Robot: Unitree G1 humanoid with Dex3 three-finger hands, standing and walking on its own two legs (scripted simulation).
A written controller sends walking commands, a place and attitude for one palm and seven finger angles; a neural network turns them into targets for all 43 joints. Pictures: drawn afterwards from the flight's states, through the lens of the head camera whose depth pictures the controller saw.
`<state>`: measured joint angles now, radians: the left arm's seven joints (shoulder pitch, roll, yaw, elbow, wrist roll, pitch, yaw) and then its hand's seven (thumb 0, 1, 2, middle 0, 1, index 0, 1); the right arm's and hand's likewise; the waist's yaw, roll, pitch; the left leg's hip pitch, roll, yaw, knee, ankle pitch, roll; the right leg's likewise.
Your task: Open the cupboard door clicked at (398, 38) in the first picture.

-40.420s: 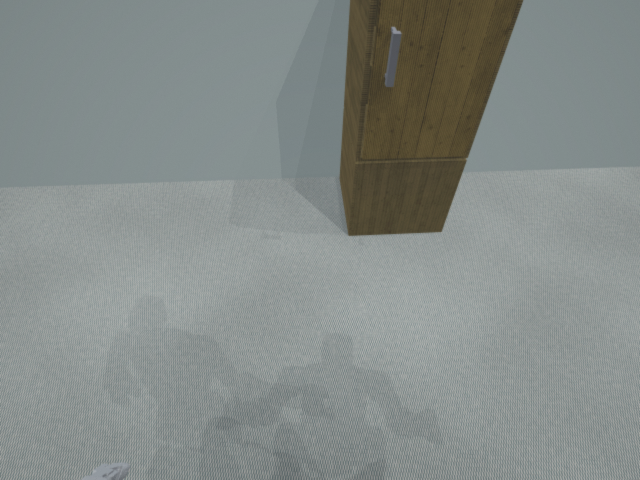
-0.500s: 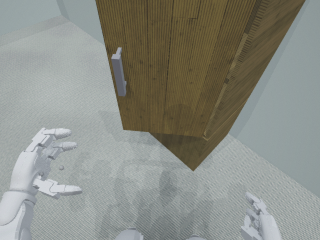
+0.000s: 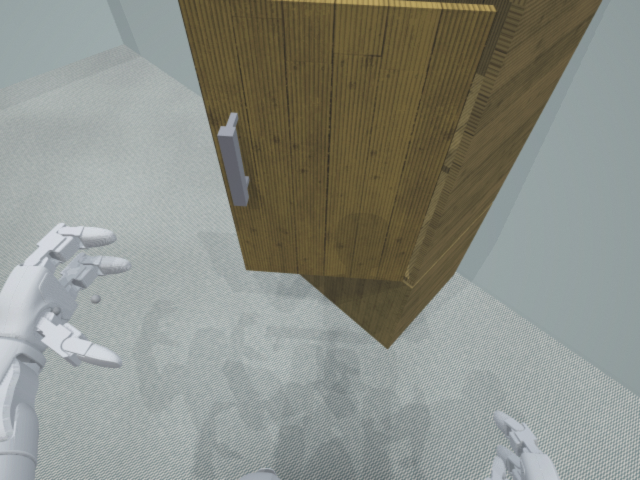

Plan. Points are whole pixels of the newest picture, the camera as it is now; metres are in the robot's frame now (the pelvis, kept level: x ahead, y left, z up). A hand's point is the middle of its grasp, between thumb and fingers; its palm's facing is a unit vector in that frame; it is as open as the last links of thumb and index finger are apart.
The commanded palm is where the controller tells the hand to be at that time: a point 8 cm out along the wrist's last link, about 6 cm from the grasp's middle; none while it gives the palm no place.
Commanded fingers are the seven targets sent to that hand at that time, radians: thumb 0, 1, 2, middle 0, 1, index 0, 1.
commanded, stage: raise the hand with hooked fingers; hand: left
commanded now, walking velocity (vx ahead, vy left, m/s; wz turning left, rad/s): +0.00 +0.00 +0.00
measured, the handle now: (237, 161) +0.56 +0.17 +0.06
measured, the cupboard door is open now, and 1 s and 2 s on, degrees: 40 40 40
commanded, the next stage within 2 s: move the hooked fingers beside the handle in 0.42 s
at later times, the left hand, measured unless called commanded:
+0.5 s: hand (108, 302) +0.29 +0.26 +0.08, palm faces +0.01 -1.00 -0.03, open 14.0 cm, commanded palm +0.26 +0.31 +0.08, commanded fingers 0.00 -0.50 0.30 -0.30 -1.20 -0.30 -1.20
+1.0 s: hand (145, 252) +0.36 +0.25 +0.07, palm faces -0.02 -1.00 -0.02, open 14.0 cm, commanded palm +0.34 +0.30 +0.07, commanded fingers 0.00 -0.50 0.30 -0.30 -1.20 -0.30 -1.20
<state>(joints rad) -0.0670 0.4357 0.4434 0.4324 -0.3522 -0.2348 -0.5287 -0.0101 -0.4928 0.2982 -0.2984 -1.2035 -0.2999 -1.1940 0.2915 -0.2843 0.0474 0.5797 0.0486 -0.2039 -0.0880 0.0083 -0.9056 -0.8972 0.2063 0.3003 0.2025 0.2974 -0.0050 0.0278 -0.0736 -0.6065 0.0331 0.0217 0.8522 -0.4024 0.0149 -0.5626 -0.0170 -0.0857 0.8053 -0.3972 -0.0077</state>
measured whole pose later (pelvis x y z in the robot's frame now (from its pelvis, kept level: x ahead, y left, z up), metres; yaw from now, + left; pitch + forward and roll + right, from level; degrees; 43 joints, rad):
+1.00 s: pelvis +0.00 +0.00 +0.00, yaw -1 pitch +12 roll -1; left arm -0.31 0.44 0.43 0.66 -0.28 -0.27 -0.47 -0.01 -0.49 0.30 -0.30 -1.20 -0.30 -1.19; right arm 0.32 -0.28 0.04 0.59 0.04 -0.13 -0.07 0.01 -0.91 -0.90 0.21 0.30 0.20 0.30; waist -0.05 0.02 -0.08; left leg -0.65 0.04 0.04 0.85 -0.40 0.01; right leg -0.62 -0.01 -0.06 0.82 -0.40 -0.01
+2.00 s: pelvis -0.01 +0.00 -0.02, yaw -3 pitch +19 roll -3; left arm -0.88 0.61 0.46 1.20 -0.12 -0.35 -0.39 -0.01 -0.49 0.30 -0.30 -1.20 -0.30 -1.20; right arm 0.40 -0.29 0.05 0.63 0.01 0.04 -0.04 0.00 -0.91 -0.90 0.21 0.30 0.20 0.30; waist -0.16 0.01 -0.09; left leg -0.88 0.06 0.03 0.98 -0.43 0.02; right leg -0.84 0.01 -0.06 0.91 -0.41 -0.01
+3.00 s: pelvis +0.00 +0.00 -0.03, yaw -3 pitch +21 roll -3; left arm -0.93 0.63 0.45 1.22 -0.09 -0.36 -0.35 -0.01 -0.49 0.30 -0.30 -1.20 -0.31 -1.21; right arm 0.38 -0.28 0.06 0.61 0.00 0.08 -0.03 0.00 -0.91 -0.90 0.21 0.30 0.20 0.30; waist -0.18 0.01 -0.09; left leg -0.94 0.07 0.02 1.02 -0.46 0.02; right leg -0.89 0.02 -0.07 0.94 -0.42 -0.01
